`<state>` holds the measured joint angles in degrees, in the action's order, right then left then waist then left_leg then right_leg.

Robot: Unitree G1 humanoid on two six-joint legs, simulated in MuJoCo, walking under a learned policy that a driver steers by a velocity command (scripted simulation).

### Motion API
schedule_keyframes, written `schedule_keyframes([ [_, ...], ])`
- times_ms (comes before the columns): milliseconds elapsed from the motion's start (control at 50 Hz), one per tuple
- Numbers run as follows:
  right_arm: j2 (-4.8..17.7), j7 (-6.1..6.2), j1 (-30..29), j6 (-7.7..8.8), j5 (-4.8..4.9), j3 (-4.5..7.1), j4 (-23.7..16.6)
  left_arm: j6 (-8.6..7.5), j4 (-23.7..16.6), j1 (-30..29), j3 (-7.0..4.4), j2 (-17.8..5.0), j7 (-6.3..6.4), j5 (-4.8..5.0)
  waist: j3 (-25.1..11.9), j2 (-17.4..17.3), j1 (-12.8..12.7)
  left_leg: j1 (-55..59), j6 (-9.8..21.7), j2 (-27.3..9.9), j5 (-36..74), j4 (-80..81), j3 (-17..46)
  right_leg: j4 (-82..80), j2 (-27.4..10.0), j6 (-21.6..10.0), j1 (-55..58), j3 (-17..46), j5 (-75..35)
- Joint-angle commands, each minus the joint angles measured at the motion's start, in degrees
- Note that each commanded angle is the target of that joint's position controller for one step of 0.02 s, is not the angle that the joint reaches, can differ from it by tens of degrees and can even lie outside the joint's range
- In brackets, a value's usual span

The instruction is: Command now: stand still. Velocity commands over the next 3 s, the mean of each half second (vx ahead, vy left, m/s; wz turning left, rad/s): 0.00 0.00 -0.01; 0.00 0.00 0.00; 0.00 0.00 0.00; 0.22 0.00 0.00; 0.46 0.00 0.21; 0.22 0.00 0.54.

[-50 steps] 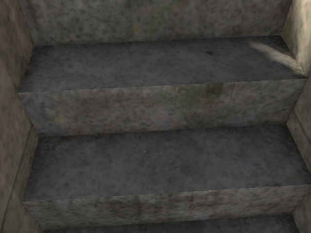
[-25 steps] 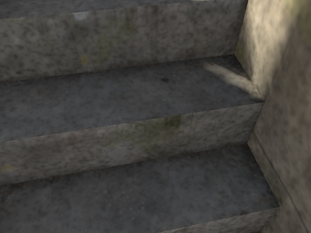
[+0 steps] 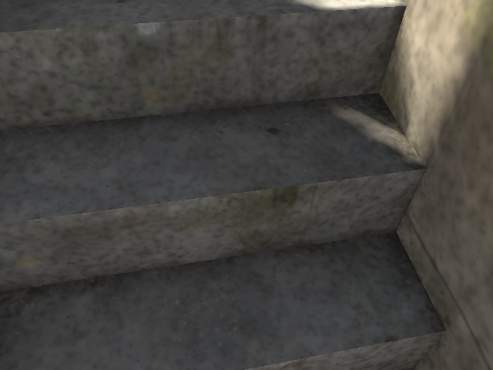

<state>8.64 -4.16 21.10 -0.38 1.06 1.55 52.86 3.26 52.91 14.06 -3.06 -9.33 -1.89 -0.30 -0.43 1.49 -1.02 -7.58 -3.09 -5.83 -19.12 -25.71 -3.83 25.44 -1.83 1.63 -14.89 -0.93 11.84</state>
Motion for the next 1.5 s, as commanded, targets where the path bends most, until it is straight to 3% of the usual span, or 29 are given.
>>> schedule_keyframes([
  [20, 0.76, -4.40, 10.98, -1.41, -0.42, -1.34, 1.35, 0.22, -0.55, 0.47, -0.31, -1.91, -2.11, -0.07, 3.30, -2.70, 1.10, 1.14, 4.69, 1.38, 9.92, 5.23, 0.31, -5.82, 1.74, -3.21, -2.71, -1.99, -2.01],
  [140, 1.37, -3.70, 14.86, -1.25, 0.48, -2.24, 3.87, 0.75, 2.29, 2.71, 0.30, -1.83, -1.86, 0.64, 5.09, -3.24, 0.31, 1.42, 3.70, 2.35, 15.51, 7.20, 0.52, -6.35, 1.69, -2.03, 0.13, -2.59, -5.14],
  [380, -2.69, -3.11, 25.28, -3.14, 0.32, -3.96, 9.22, 1.73, 7.31, 7.07, 1.64, -0.60, -1.92, -0.05, 7.26, -2.50, 0.44, 2.04, 3.71, 2.79, 16.99, 10.37, 0.23, -7.76, 1.17, -1.50, 3.96, -3.22, -9.22],
  [620, -4.73, -2.76, 29.37, -3.74, 0.04, -4.44, 11.69, 2.25, 10.52, 10.66, 2.94, 0.43, -2.01, -0.35, 8.93, -2.85, 0.82, 1.47, 3.45, 3.38, 13.77, 11.86, -0.63, -9.21, 1.10, -1.34, 3.79, -3.28, -8.99],
  [860, -5.68, -2.64, 30.75, -3.76, 0.01, -4.54, 13.28, 2.54, 11.86, 12.45, 3.56, 2.36, -2.13, -0.54, 9.88, -2.68, 0.98, -0.07, 3.10, 3.78, 10.97, 12.60, -0.86, -9.79, 1.19, -1.21, 3.34, -3.47, -7.44],
  [880, 4.90, 6.89, 10.12, 2.43, -2.61, -0.77, 3.31, -2.42, 6.46, 10.96, 1.23, -3.04, 4.96, 0.94, 12.49, -6.32, -2.09, -6.43, 4.95, -1.89, 7.98, 8.00, 3.82, -8.10, -5.90, -6.12, 1.31, 1.13, -4.88],
  [900, 4.55, 9.58, 9.45, 3.75, -1.80, -0.64, 2.70, -3.79, 6.91, 11.54, 1.32, -2.62, 7.21, 1.30, 8.39, -3.80, -0.79, -5.81, 5.62, -2.30, 2.35, 7.50, 4.33, -7.86, -5.85, -6.64, 2.28, 1.77, -1.53],
  [920, 3.10, 10.92, 12.01, 3.84, -1.09, -0.65, 3.51, -4.52, 6.79, 11.44, 1.24, -1.84, 8.18, 2.06, 7.87, -3.12, 0.34, -6.29, 5.50, -2.52, -1.40, 7.02, 4.76, -6.15, -5.15, -6.77, 0.85, 1.37, 1.93],
  [940, 1.86, 11.19, 12.66, 3.66, -0.73, -0.63, 3.49, -4.80, 5.96, 11.35, 1.01, -1.20, 8.27, 1.93, 7.53, -3.61, 0.70, -6.98, 5.82, -2.28, -3.42, 6.24, 5.07, -5.24, -4.75, -6.92, -0.24, 1.32, 3.62],
  [1000, -0.21, 10.76, 12.58, 3.08, -0.28, -0.49, 3.77, -4.68, 4.21, 10.77, 0.83, 1.22, 7.68, 1.43, 8.01, -3.44, 1.47, -7.50, 6.20, -1.90, -2.09, 4.45, 4.47, -4.46, -4.57, -7.44, -4.64, 1.51, 3.66],
  [1080, 2.74, 10.40, 10.61, 2.57, -0.48, 0.25, 3.94, -4.48, 3.09, 11.08, 0.53, 1.15, 7.05, 0.13, 5.05, -0.47, 1.83, -6.77, 6.36, -1.80, 2.02, 2.60, 3.66, -3.33, -3.73, -7.20, -4.34, 1.10, -0.93],
  [1240, 5.66, 9.38, 3.62, 3.25, -0.27, 0.46, 3.10, -4.60, 1.21, 10.67, 0.12, -0.01, 6.72, -0.25, 2.11, -0.90, 1.29, -5.19, 5.43, -1.86, 10.82, 2.58, 2.77, -2.55, -4.39, -6.75, -1.29, 1.06, -12.29],
  [1500, 6.09, 8.94, 0.04, 3.40, -0.20, 0.29, 3.11, -4.22, -0.17, 11.00, -0.34, -0.27, 6.32, -0.43, 0.65, -0.91, 0.65, -4.32, 5.09, -2.02, 11.84, 4.07, 2.77, -3.58, -5.05, -6.24, 1.53, 0.65, -13.91],
])
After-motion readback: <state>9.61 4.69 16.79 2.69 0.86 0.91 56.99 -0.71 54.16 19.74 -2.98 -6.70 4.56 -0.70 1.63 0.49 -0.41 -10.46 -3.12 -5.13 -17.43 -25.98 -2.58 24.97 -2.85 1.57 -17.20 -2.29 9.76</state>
